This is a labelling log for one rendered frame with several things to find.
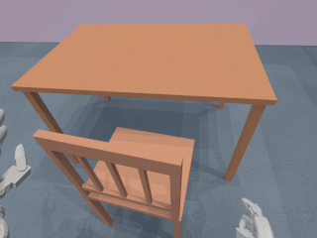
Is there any left robot forearm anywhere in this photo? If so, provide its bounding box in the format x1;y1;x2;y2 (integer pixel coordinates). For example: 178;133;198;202
0;205;10;238

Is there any table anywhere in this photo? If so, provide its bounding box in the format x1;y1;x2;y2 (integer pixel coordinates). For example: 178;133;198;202
11;24;277;181

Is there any robot right hand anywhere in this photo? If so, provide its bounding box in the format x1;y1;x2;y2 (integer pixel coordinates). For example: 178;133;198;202
236;197;274;238

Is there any robot left hand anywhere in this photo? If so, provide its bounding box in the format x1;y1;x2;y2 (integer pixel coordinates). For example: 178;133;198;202
0;109;31;199

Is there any chair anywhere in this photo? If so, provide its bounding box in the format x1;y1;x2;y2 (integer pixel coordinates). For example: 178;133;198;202
33;127;195;238

